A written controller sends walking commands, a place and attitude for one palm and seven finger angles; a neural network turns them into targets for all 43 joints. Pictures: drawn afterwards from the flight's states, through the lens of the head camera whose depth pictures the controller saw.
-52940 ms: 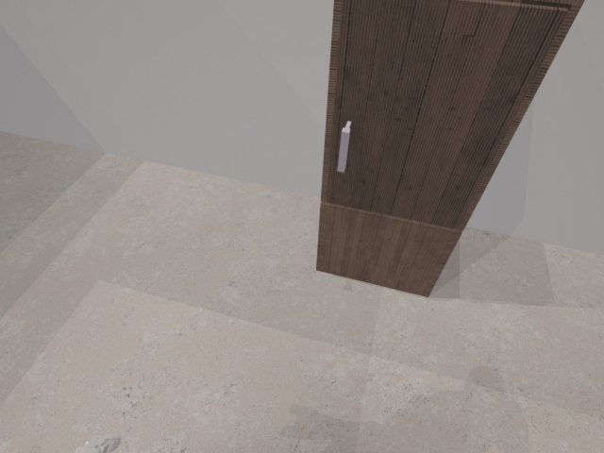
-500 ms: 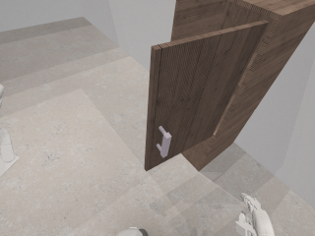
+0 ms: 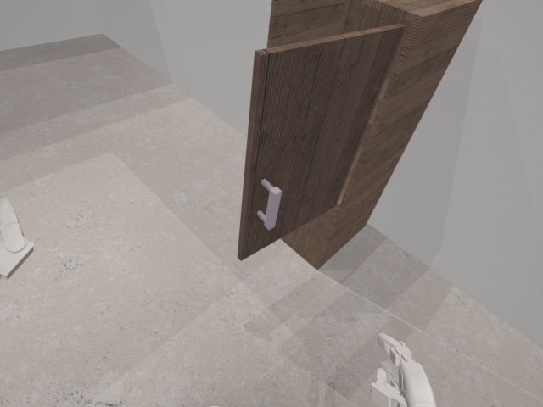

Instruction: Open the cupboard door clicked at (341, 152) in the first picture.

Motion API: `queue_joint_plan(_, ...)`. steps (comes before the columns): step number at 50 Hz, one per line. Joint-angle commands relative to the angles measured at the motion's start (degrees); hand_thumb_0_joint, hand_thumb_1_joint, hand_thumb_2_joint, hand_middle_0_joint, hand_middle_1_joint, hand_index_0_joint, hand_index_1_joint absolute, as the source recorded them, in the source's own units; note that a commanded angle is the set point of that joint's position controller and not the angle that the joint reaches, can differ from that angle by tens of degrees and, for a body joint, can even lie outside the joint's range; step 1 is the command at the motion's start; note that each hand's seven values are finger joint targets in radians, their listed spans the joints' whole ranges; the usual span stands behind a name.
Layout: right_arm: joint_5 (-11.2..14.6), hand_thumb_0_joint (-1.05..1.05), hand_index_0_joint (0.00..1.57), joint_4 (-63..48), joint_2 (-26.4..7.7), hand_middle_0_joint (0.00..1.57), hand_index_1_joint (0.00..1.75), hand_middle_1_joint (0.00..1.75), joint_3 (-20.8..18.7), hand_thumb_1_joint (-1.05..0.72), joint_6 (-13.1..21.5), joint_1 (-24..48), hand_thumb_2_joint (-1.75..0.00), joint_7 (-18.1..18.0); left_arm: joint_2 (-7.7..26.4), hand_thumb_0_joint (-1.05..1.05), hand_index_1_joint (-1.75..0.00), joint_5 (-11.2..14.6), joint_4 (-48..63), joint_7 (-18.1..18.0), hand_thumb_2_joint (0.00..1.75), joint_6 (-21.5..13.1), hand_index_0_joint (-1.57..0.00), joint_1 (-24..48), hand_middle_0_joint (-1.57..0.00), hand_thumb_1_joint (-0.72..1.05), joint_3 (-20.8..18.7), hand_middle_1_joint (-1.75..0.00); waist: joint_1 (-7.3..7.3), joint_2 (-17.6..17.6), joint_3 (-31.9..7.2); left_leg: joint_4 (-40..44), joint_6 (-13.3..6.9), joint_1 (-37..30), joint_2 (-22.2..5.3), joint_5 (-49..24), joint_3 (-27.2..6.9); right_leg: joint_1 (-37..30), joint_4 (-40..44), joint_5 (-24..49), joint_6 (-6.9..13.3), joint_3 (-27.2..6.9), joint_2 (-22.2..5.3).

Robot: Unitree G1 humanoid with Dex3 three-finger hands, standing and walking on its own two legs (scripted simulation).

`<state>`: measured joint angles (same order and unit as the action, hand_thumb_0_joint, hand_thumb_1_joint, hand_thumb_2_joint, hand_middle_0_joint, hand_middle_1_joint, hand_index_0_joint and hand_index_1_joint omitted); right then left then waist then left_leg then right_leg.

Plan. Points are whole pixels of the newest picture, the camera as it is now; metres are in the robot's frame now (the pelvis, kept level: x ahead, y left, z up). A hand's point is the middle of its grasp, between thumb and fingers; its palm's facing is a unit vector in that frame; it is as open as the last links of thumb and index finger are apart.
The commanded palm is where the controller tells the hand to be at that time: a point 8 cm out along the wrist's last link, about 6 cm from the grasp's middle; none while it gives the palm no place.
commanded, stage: stop stepping back and stand still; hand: left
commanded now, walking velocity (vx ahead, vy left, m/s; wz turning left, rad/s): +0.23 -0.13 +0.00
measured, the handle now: (267, 204) +0.58 +0.02 -0.10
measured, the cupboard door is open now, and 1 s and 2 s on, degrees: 83 83 83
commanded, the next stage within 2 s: let the arm hang, fingers relaxed in 1.26 s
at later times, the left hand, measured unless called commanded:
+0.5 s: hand out of the picture +0.12 +0.30 +0.18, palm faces +0.40 -0.82 -0.42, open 7.4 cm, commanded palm +0.05 +0.34 +0.19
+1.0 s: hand out of the picture +0.14 +0.29 +0.18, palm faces +0.41 -0.78 -0.48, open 7.4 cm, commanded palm +0.08 +0.32 +0.19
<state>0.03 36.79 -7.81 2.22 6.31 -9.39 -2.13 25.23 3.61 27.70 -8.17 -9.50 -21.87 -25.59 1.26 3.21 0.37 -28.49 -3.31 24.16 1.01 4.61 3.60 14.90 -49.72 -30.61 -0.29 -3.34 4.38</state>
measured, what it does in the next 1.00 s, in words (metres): steps on the spot: right foot, then left foot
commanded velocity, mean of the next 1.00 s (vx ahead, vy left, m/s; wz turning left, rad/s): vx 0.13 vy -0.04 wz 0.00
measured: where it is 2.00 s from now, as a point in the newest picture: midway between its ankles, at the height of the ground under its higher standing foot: outside the picture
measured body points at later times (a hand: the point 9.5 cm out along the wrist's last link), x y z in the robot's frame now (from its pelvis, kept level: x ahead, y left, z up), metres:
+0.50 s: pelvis -0.10 +0.05 +0.00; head -0.12 +0.07 +0.45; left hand +0.09 +0.34 +0.20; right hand +0.01 -0.21 -0.08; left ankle -0.08 +0.20 -0.73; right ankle -0.07 -0.04 -0.70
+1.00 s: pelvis -0.07 +0.03 +0.01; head -0.05 +0.03 +0.46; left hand +0.11 +0.32 +0.20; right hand +0.09 -0.23 -0.07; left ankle -0.04 +0.14 -0.73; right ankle -0.07 -0.05 -0.73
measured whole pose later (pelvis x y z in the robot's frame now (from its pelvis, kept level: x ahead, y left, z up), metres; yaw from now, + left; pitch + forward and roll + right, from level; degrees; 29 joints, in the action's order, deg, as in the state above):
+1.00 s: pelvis -0.07 +0.03 +0.01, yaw -2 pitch -1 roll +0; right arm 0.3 35.7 -12.9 -1.0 5.8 -11.0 -4.6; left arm 23.8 2.0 28.7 -9.5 -12.0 -31.2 -24.9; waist -0.3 1.0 2.7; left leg -30.5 -0.2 14.9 -1.8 14.6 4.2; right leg 12.8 -30.6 -17.2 2.4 6.6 0.9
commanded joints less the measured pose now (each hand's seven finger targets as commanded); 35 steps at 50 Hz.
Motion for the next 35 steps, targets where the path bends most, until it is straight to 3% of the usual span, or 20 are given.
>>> queue_joint_plan(1, -0.8, 0.00, 0.20, -11.4, -9.6, 0.20, 0.30, 0.30, -4.0, -0.90, 2.8, 5.1, -0.90, -0.2, 9.0, 0.00, -0.30, 0.0, 21.2, -0.6, 0.90, -2.6, -0.20, -12.9, -0.20, 0.90, -5.3, -0.30, -2.81, -19.3, -9.5, 28.1, 9.6, 0.7, -10.2, 33.8, -8.5, -11.5, 1.4, 0.5, 1.8, 10.6, 4.8)
queue_joint_plan(4, -1.7, 0.00, 0.20, -12.0, -9.5, 0.20, 0.30, 0.30, -4.6, -0.90, 2.2, 4.1, -0.90, -0.7, 11.6, 0.00, -0.30, 0.3, 22.4, -1.2, 0.90, -1.1, -0.20, -17.6, -0.20, 0.90, -7.2, -0.30, -2.74, -18.0, -9.3, 21.5, 9.6, 5.7, -7.8, 29.5, -3.4, -21.2, 16.5, -3.2, 3.9, 13.4, 4.7)
queue_joint_plan(5, -1.3, 0.00, 0.20, -11.3, -9.0, 0.20, 0.30, 0.30, -4.7, -0.90, 1.5, 3.1, -0.90, -0.9, 12.3, 0.00, -0.30, 0.1, 21.6, -1.0, 0.90, -0.2, -0.20, -17.9, -0.20, 0.90, -7.9, -0.30, -3.13, -11.6, -8.6, 9.1, 9.7, 7.9, -4.8, 26.6, 1.7, -21.9, 25.2, -2.6, 5.7, 9.6, 0.6)
queue_joint_plan(6, 0.1, 0.00, 0.20, -9.9, -8.3, 0.20, 0.30, 0.30, -4.7, -0.90, 0.9, 1.6, -0.90, -1.1, 13.9, 0.00, -0.30, -0.4, 21.3, -0.9, 0.90, 0.2, -0.20, -15.5, -0.20, 0.90, -8.5, -0.30, -2.41, 5.4, -5.8, -18.0, 8.1, 3.5, -0.4, 19.6, 7.0, -7.0, 36.4, 1.6, 8.4, -1.0, -11.6)
queue_joint_plan(7, 0.3, 0.00, 0.20, -9.2, -10.8, 0.20, 0.30, 0.30, -5.6, -0.90, 0.6, 2.0, -0.90, -1.8, 14.2, 0.00, -0.30, -0.8, 22.8, -1.0, 0.90, -0.6, -0.20, -8.9, -0.20, 0.90, -8.7, -0.30, -0.77, 9.3, -1.3, -38.3, 5.4, 9.0, -0.4, 19.8, -1.9, 7.0, 41.9, -3.7, 13.8, -17.8, -23.5)
queue_joint_plan(8, -1.7, 0.00, 0.20, -8.2, -11.5, 0.20, 0.30, 0.30, -4.7, -0.90, 0.6, 3.5, -0.90, -2.0, 17.8, 0.00, -0.30, -0.4, 21.0, -1.8, 0.90, -1.7, -0.20, -2.1, -0.20, 0.90, -13.6, -0.30, 0.28, 2.3, 0.1, -47.0, 5.3, 9.0, -2.0, 16.8, -5.5, 17.4, 44.4, -9.8, 16.7, -21.3, -28.0)
queue_joint_plan(10, -1.0, 0.00, 0.20, -7.9, -10.6, 0.20, 0.30, 0.30, -5.3, -0.90, 0.3, -0.9, -0.90, -2.2, 12.0, 0.00, -0.30, -1.4, 7.9, -2.1, 0.90, -1.9, -0.20, 0.9, -0.20, 0.90, -8.1, -0.30, 2.54, 2.6, -0.8, -44.5, 4.4, 9.2, -4.8, 13.9, -3.3, 15.8, 42.9, -22.8, 9.8, -14.1, -21.0)
queue_joint_plan(14, -0.6, 0.00, 0.20, -7.1, -10.9, 0.20, 0.30, 0.30, -4.7, -0.90, 1.6, 3.2, -0.90, -4.1, 8.1, 0.00, -0.30, -2.2, 6.2, -1.9, 0.90, -3.1, -0.20, 1.6, -0.20, 0.90, -2.0, -0.30, -0.44, -3.4, 5.3, -26.4, 2.8, 8.8, -5.7, 18.7, 0.1, 8.6, 40.2, -14.0, 11.1, -12.3, -20.1)
queue_joint_plan(17, -1.1, 0.00, 0.20, -7.7, -9.8, 0.20, 0.30, 0.30, -3.9, -0.90, 2.9, 1.5, -0.90, -4.5, 7.8, 0.00, -0.30, -2.8, 10.3, -2.8, 0.90, -4.0, -0.20, 0.3, -0.20, 0.90, -1.8, -0.30, -0.97, 2.6, -1.2, -8.5, 2.1, -1.6, -3.3, 21.1, 4.5, 1.6, 36.0, -10.6, 10.1, -7.2, -16.5)
queue_joint_plan(19, -1.0, 0.00, 0.20, -8.2, -10.1, 0.20, 0.30, 0.30, -4.0, -0.90, 3.7, -0.5, -0.90, -5.0, 8.5, 0.00, -0.30, -1.8, 12.5, -3.2, 0.90, -4.1, -0.20, -1.9, -0.20, 0.90, -3.1, -0.30, 0.34, -0.9, -4.1, 5.3, 1.5, -12.8, -2.8, 18.8, 4.5, 1.4, 25.4, -5.3, 6.5, -0.7, -11.2)
queue_joint_plan(20, -0.8, 0.00, 0.20, -9.2, -11.6, 0.20, 0.30, 0.30, -4.5, -0.90, 3.7, -1.0, -0.90, -5.0, 8.9, 0.00, -0.30, -1.2, 15.1, -3.2, 0.90, -4.5, -0.20, -1.6, -0.20, 0.90, -3.9, -0.30, 0.77, -9.7, -3.7, 11.8, -1.6, -17.4, -9.3, 21.4, -7.3, 6.7, 13.6, -0.7, 3.5, 2.5, -6.9)
queue_joint_plan(21, -0.6, 0.00, 0.20, -9.8, -12.5, 0.20, 0.30, 0.30, -5.1, -0.90, 3.5, -0.6, -0.90, -4.5, 9.6, 0.00, -0.30, -1.6, 17.6, -3.3, 0.90, -5.3, -0.20, -1.1, -0.20, 0.90, -5.1, -0.30, 0.36, -20.9, -1.9, 14.0, -6.0, -22.4, -20.2, 18.0, -23.8, 18.0, 2.3, 0.4, 0.4, 8.2, -2.3)
queue_joint_plan(22, -0.8, 0.00, 0.20, -8.9, -11.6, 0.20, 0.30, 0.30, -5.2, -0.90, 3.6, 0.0, -0.90, -3.9, 11.5, 0.00, -0.30, -2.1, 17.9, -2.9, 0.90, -6.4, -0.20, -1.1, -0.20, 0.90, -7.0, -0.30, 0.65, -18.8, -0.5, 17.1, -8.9, -18.4, -24.5, 16.6, -28.7, 19.9, -5.2, 0.5, 0.0, 5.9, -3.9)
queue_joint_plan(23, -0.8, 0.00, 0.20, -7.3, -11.2, 0.20, 0.30, 0.30, -5.7, -0.90, 3.6, -0.1, -0.90, -3.5, 15.2, 0.00, -0.30, -2.4, 15.8, -2.1, 0.90, -6.6, -0.20, -3.4, -0.20, 0.90, -10.5, -0.30, 0.36, -18.4, -0.3, 18.5, -9.3, -13.7, -24.8, 24.7, -28.3, 19.4, -9.2, 2.0, 0.1, 3.3, -5.5)
queue_joint_plan(25, -0.8, 0.00, 0.20, -7.4, -10.2, 0.20, 0.30, 0.30, -5.2, -0.90, 4.2, 1.5, -0.90, -2.5, 10.8, 0.00, -0.30, -2.8, 15.5, -1.5, 0.90, -6.4, -0.20, -5.6, -0.20, 0.90, -8.2, -0.30, 0.06, -18.0, 3.9, 17.8, -7.7, -5.0, -21.3, 26.3, -18.8, 14.1, -4.2, 7.7, 0.1, 4.1, -7.7)
queue_joint_plan(28, -0.3, 0.00, 0.20, -7.5, -10.9, 0.20, 0.30, 0.30, -5.1, -0.90, 4.1, 0.4, -0.90, -2.2, 9.4, 0.00, -0.30, -2.5, 13.9, -1.7, 0.90, -5.8, -0.20, -8.5, -0.20, 0.90, -7.4, -0.30, -0.37, -17.5, 2.3, 14.9, -3.6, 0.0, -16.0, 26.0, -6.9, 1.3, 7.5, 9.4, -0.4, 10.8, -4.1)
queue_joint_plan(30, -0.5, 0.00, 0.20, -7.8, -10.9, 0.20, 0.30, 0.30, -5.1, -0.90, 3.3, 0.4, -0.90, -2.3, 8.0, 0.00, -0.30, -2.3, 10.0, -1.9, 0.90, -4.9, -0.20, -8.6, -0.20, 0.90, -6.3, -0.30, -0.45, -15.2, 0.6, 10.2, -2.2, 4.6, -14.7, 30.6, -5.2, -8.1, 14.7, 9.3, -0.2, 13.0, -2.2)
queue_joint_plan(32, -0.2, 0.00, 0.20, -7.9, -10.3, 0.20, 0.30, 0.30, -5.0, -0.90, 2.6, 0.4, -0.90, -2.2, 8.4, 0.00, -0.30, -2.6, 8.3, -2.3, 0.90, -4.1, -0.20, -7.2, -0.20, 0.90, -6.1, -0.30, -0.65, -6.9, -0.8, -2.8, 0.4, 7.9, -9.7, 29.4, -1.6, -12.8, 23.8, 5.6, 2.3, 5.9, -5.0)
queue_joint_plan(34, 0.3, 0.00, 0.20, -8.3, -9.5, 0.20, 0.30, 0.30, -5.0, -0.90, 2.8, 1.3, -0.90, -2.0, 10.2, 0.00, -0.30, -2.2, 8.6, -2.6, 0.90, -3.2, -0.20, -4.0, -0.20, 0.90, -5.9, -0.30, -1.03, 10.2, -2.7, -27.6, 3.0, 11.9, -2.0, 25.8, -0.5, -8.7, 35.7, 2.6, 10.9, -24.3, -23.1)
queue_joint_plan(35, 0.4, 0.00, 0.20, -7.4, -10.0, 0.20, 0.30, 0.30, -5.6, -0.90, 2.9, 0.9, -0.90, -1.7, 9.7, 0.00, -0.30, -2.1, 8.9, -2.6, 0.90, -3.8, -0.20, -3.1, -0.20, 0.90, -5.5, -0.30, -0.67, 8.5, -3.0, -33.7, 3.2, 10.6, -3.0, 23.8, -3.9, -6.9, 36.8, 2.9, 11.7, -24.8, -24.4)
